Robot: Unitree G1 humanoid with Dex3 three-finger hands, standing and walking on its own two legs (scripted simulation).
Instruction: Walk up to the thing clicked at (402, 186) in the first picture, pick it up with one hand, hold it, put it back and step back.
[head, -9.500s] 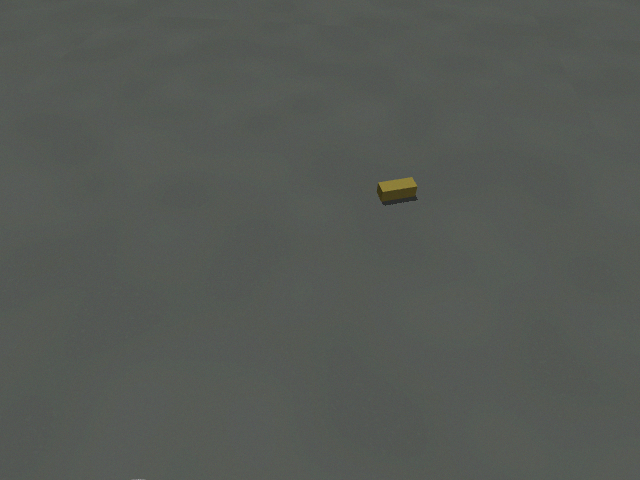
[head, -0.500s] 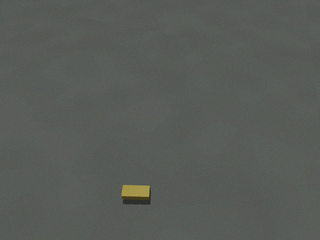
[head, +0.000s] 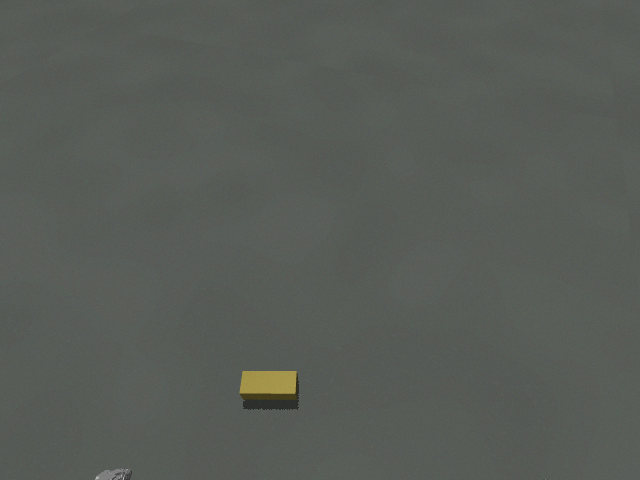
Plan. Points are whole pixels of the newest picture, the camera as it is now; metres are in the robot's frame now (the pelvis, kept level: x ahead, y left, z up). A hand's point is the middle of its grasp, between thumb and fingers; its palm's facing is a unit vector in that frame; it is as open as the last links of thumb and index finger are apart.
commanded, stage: walk up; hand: left
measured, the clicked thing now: (269, 385) +0.46 +0.21 -0.74
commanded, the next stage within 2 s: stand in 0.08 s
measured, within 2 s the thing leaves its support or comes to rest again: neither
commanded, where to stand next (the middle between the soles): +0.05 +0.02 m, yaw +1 degrees
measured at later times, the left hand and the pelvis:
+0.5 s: hand out of the picture +0.08 +0.23 -0.15, palm faces -0.03 -0.94 -0.34, open 7.4 cm; pelvis +0.02 -0.02 +0.01, yaw +1 degrees
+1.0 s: hand out of the picture +0.10 +0.23 -0.14, palm faces -0.02 -0.94 -0.35, open 7.4 cm; pelvis +0.03 -0.02 +0.01, yaw +1 degrees
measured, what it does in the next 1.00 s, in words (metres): stands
